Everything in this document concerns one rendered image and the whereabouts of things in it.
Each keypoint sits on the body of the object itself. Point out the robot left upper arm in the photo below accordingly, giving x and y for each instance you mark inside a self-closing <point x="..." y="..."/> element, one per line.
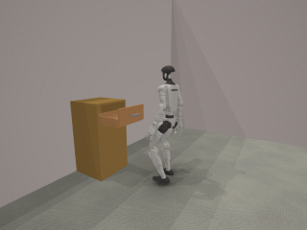
<point x="162" y="95"/>

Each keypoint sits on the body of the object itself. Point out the left robot hand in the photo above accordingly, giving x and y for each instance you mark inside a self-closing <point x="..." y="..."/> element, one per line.
<point x="151" y="131"/>

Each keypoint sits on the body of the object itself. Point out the left robot forearm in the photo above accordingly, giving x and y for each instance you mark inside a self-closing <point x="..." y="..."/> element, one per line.
<point x="158" y="116"/>

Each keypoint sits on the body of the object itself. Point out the cabinet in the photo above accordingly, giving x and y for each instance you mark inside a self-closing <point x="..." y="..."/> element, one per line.
<point x="100" y="151"/>

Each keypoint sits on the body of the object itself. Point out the right robot forearm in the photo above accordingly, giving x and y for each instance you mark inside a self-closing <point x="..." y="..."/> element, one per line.
<point x="179" y="113"/>

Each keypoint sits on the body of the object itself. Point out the robot right upper arm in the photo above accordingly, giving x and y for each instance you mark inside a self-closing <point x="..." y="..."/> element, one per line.
<point x="179" y="98"/>

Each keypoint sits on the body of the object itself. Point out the handle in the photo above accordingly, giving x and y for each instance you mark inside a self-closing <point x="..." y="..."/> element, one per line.
<point x="136" y="114"/>

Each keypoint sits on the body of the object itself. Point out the robot right foot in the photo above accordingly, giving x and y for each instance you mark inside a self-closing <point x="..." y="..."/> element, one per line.
<point x="169" y="172"/>

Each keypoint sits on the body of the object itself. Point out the drawer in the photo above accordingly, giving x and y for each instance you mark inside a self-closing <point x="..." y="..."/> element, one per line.
<point x="121" y="116"/>

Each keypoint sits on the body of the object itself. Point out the right robot hand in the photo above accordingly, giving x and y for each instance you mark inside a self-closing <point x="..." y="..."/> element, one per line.
<point x="179" y="125"/>

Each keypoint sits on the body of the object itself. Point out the robot left shin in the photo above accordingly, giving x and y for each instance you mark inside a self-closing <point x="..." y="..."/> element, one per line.
<point x="156" y="159"/>

